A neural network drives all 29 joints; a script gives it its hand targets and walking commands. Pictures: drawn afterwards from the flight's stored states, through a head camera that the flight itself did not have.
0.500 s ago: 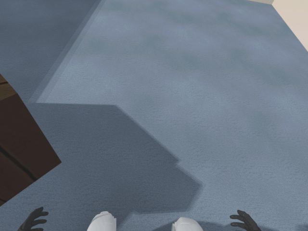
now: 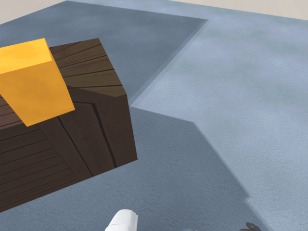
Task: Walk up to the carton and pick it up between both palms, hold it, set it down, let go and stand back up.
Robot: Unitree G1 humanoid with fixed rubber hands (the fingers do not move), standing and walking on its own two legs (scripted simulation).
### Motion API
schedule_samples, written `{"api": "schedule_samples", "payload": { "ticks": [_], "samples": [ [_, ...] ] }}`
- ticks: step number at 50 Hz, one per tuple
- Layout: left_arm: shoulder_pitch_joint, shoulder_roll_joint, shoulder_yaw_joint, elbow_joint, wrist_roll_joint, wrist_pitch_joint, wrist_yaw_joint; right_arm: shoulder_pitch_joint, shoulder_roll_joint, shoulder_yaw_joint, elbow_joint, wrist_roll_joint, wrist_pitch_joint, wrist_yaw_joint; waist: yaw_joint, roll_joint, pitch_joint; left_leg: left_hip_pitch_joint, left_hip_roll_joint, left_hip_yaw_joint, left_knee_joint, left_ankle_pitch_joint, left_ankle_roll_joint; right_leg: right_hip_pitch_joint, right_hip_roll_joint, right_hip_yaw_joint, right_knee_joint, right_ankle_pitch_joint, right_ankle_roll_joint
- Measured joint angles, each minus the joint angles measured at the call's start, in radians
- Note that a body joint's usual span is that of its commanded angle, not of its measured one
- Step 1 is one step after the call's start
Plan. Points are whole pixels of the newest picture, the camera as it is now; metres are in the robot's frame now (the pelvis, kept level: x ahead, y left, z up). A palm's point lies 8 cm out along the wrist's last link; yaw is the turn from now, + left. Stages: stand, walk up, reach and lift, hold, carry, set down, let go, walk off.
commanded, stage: walk up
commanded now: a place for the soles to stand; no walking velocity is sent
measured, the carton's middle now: (35, 82) +0.68 +0.49 +0.01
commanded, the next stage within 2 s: none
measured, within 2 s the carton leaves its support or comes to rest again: neither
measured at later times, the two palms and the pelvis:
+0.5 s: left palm out of the picture +0.09 +0.44 -0.09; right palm (192, 230) +0.14 -0.10 -0.12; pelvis +0.07 +0.16 +0.00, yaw +15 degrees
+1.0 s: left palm out of the picture +0.07 +0.59 -0.14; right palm (114, 156) +0.38 +0.14 -0.11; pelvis +0.17 +0.33 -0.02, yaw +25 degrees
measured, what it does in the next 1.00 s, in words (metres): steps to the left, turning left: left foot, then right foot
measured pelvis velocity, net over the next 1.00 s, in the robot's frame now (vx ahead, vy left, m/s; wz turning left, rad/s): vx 0.17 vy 0.33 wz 0.43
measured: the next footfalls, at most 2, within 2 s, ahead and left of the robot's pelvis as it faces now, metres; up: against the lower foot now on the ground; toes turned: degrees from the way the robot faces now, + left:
left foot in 0.16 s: +0.08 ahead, +0.24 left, +0.00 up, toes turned +10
right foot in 0.54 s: +0.22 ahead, +0.09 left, +0.00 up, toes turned +10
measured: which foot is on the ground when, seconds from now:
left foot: up 0.00-0.14, down 0.16-0.56, up 0.58-0.90, down 0.92-1.00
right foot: down 0.00-0.16, up 0.18-0.52, down 0.54-0.96, up 0.98-1.00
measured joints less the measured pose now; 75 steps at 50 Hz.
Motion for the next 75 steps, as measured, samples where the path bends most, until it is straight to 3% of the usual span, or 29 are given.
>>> {"api": "schedule_samples", "payload": {
  "ticks": [3,7,10,11,13,17,24,27,29,33,36,39,43,46,48,51,55,63,67,70,72,73,75],
  "samples": [
    [-0.011,0.000,-0.008,-0.003,0.008,-0.011,-0.007,0.004,0.001,-0.007,0.007,0.016,0.002,0.006,-0.009,-0.007,0.004,0.035,0.062,0.013,-0.116,-0.060,0.003,0.000,-0.044,-0.030,0.010,-0.007,0.014],
    [-0.023,0.018,-0.012,-0.014,0.013,-0.009,-0.015,0.013,0.018,-0.011,0.015,0.031,-0.017,0.017,0.000,-0.035,0.008,0.152,0.113,0.069,-0.399,-0.188,0.039,0.004,-0.115,-0.054,0.060,-0.044,0.021],
    [-0.024,0.048,0.003,-0.011,0.007,0.022,-0.020,0.015,0.048,-0.017,0.031,0.039,-0.063,0.008,0.009,-0.101,0.018,0.209,0.067,0.119,-0.468,-0.064,0.035,-0.033,-0.176,0.012,0.223,-0.287,-0.017],
    [-0.014,0.051,0.007,-0.012,-0.011,0.039,-0.027,0.018,0.055,-0.013,0.036,0.037,-0.075,-0.001,0.006,-0.114,0.011,0.204,0.051,0.127,-0.443,-0.072,0.035,-0.070,-0.154,0.065,0.309,-0.364,-0.025],
    [-0.003,0.053,0.007,-0.015,-0.049,0.067,-0.044,0.022,0.071,-0.003,0.053,0.050,-0.080,-0.021,-0.024,-0.126,-0.007,0.203,0.019,0.115,-0.440,-0.098,0.047,-0.139,-0.074,0.144,0.458,-0.396,-0.033],
    [-0.013,0.036,-0.004,-0.035,-0.071,0.049,-0.061,0.054,0.080,0.011,0.062,0.036,-0.075,-0.053,-0.055,-0.131,-0.012,0.252,-0.036,0.103,-0.542,-0.063,0.099,-0.234,0.029,0.162,0.536,-0.282,-0.037],
    [0.015,-0.016,-0.021,-0.090,-0.064,0.018,-0.067,0.094,0.056,0.010,0.053,0.019,-0.080,-0.069,-0.085,-0.072,-0.024,0.314,-0.114,0.098,-0.645,-0.050,0.134,-0.240,0.083,0.137,0.255,-0.153,-0.016],
    [0.030,-0.031,-0.021,-0.126,-0.056,-0.005,-0.058,0.101,0.050,0.020,0.061,0.022,-0.075,-0.064,-0.072,-0.041,-0.025,0.315,-0.137,0.092,-0.591,-0.103,0.143,-0.152,0.105,0.126,0.038,0.014,-0.036],
    [0.035,-0.047,-0.028,-0.141,-0.033,-0.015,-0.044,0.095,0.046,0.026,0.073,0.023,-0.069,-0.061,-0.051,0.013,-0.019,0.286,-0.119,0.066,-0.468,-0.172,0.121,-0.137,0.126,0.101,0.061,0.026,-0.041],
    [0.058,-0.045,-0.025,-0.126,-0.015,-0.002,-0.012,0.077,0.068,0.037,0.065,-0.003,-0.034,-0.052,-0.015,0.010,-0.022,0.161,-0.098,0.117,-0.149,-0.227,0.051,-0.079,0.080,0.085,0.088,-0.063,-0.031],
    [0.078,-0.052,-0.031,-0.098,-0.014,-0.010,-0.009,0.047,0.054,0.027,0.043,-0.002,-0.036,-0.039,0.003,0.020,-0.005,0.078,-0.043,0.102,-0.108,-0.146,0.020,-0.009,0.050,0.067,0.034,-0.064,-0.005],
    [0.094,-0.051,-0.033,-0.069,-0.017,-0.021,-0.015,0.007,0.038,0.018,0.017,0.013,-0.047,-0.023,0.024,0.024,0.022,0.024,0.023,0.077,-0.186,-0.076,0.011,0.049,0.027,0.057,-0.014,-0.064,0.013],
    [0.106,-0.022,-0.022,-0.050,-0.023,-0.021,-0.028,-0.036,0.046,0.012,-0.014,0.031,-0.072,-0.006,0.037,-0.008,0.043,0.032,0.093,0.085,-0.415,-0.011,0.032,0.096,-0.020,0.044,-0.022,-0.096,0.028],
    [0.114,0.002,-0.016,-0.059,-0.033,-0.006,-0.041,-0.037,0.052,0.012,-0.034,0.034,-0.105,-0.016,0.052,-0.040,0.036,0.115,0.097,0.116,-0.572,0.109,0.057,0.090,-0.066,0.057,0.061,-0.171,0.033],
    [0.101,0.021,-0.015,-0.063,-0.044,0.014,-0.053,-0.045,0.071,0.009,-0.026,0.031,-0.126,-0.040,0.044,-0.092,0.048,0.121,0.048,0.140,-0.524,0.046,0.033,0.056,-0.113,0.110,0.185,-0.220,0.005],
    [0.074,0.022,-0.018,-0.087,-0.056,0.059,-0.062,-0.042,0.094,0.034,-0.022,0.038,-0.121,-0.078,0.023,-0.113,0.052,0.118,0.029,0.143,-0.460,-0.001,0.050,-0.049,-0.021,0.209,0.458,-0.334,-0.007],
    [0.028,0.021,-0.028,-0.104,-0.061,0.079,-0.057,-0.019,0.116,0.054,-0.024,0.040,-0.105,-0.109,-0.007,-0.141,0.046,0.184,0.011,0.160,-0.535,-0.008,0.064,-0.162,0.065,0.209,0.603,-0.288,-0.001],
    [-0.069,0.007,-0.039,-0.145,-0.045,0.106,-0.063,-0.012,0.079,0.057,-0.054,0.018,-0.120,-0.137,-0.039,-0.108,0.082,0.223,0.009,0.200,-0.603,0.004,0.083,-0.257,0.109,0.233,0.509,-0.253,0.019],
    [-0.119,0.012,-0.026,-0.163,-0.052,0.119,-0.077,-0.023,0.061,0.061,-0.059,0.013,-0.111,-0.151,-0.043,-0.088,0.106,0.209,0.036,0.214,-0.592,0.003,0.070,-0.254,0.110,0.251,0.429,-0.226,0.017],
    [-0.138,0.006,-0.021,-0.173,-0.061,0.113,-0.091,-0.030,0.041,0.061,-0.063,0.016,-0.100,-0.151,-0.041,-0.069,0.102,0.186,0.063,0.221,-0.558,-0.011,0.048,-0.194,0.103,0.250,0.278,-0.170,0.003],
    [-0.140,-0.003,-0.019,-0.173,-0.068,0.096,-0.100,-0.037,0.022,0.060,-0.062,0.025,-0.091,-0.145,-0.033,-0.043,0.093,0.160,0.095,0.213,-0.500,-0.038,0.028,-0.135,0.119,0.239,0.150,-0.076,-0.013],
    [-0.142,-0.015,-0.020,-0.167,-0.068,0.088,-0.102,-0.045,0.010,0.059,-0.058,0.033,-0.086,-0.141,-0.032,-0.015,0.096,0.150,0.115,0.193,-0.468,-0.053,0.037,-0.132,0.143,0.229,0.154,-0.075,-0.011],
    [-0.132,-0.024,-0.032,-0.161,-0.075,0.081,-0.101,-0.052,0.004,0.057,-0.053,0.047,-0.071,-0.143,-0.021,-0.008,0.077,0.128,0.087,0.153,-0.377,-0.222,0.046,-0.145,0.155,0.235,0.183,-0.101,-0.007]
  ]
}}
